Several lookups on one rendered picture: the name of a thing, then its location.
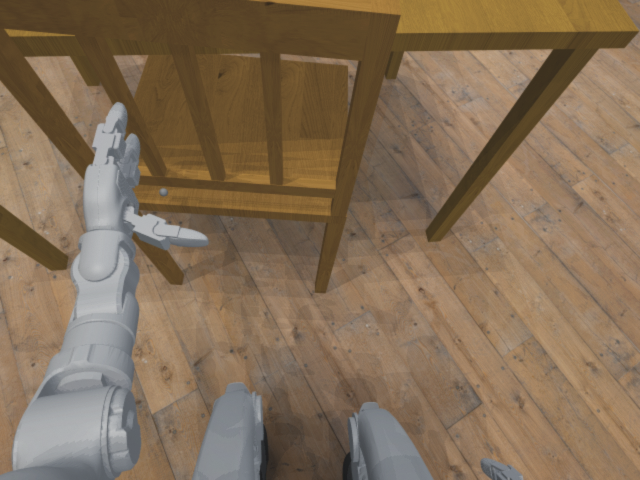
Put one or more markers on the table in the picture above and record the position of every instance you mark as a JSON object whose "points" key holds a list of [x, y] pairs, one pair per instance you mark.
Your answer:
{"points": [[574, 29]]}

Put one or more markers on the left robot forearm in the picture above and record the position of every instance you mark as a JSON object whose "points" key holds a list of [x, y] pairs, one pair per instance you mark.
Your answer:
{"points": [[99, 339]]}

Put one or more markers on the robot thigh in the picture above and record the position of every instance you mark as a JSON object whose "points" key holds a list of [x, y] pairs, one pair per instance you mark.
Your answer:
{"points": [[234, 428], [378, 440]]}

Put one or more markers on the robot right hand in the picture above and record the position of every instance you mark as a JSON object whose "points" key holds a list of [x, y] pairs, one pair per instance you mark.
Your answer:
{"points": [[498, 471]]}

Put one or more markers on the robot right thigh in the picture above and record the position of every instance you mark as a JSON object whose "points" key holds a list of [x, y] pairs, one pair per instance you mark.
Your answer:
{"points": [[378, 440]]}

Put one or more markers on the robot left hand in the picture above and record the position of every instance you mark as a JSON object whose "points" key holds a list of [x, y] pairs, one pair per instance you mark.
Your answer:
{"points": [[108, 184]]}

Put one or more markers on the robot left thigh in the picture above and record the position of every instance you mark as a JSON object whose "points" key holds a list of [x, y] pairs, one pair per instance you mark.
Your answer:
{"points": [[234, 428]]}

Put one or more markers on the robot left upper arm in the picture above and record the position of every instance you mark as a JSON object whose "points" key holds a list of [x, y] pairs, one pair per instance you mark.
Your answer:
{"points": [[89, 434]]}

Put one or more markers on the chair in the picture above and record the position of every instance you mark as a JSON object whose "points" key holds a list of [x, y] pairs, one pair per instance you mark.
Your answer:
{"points": [[225, 135]]}

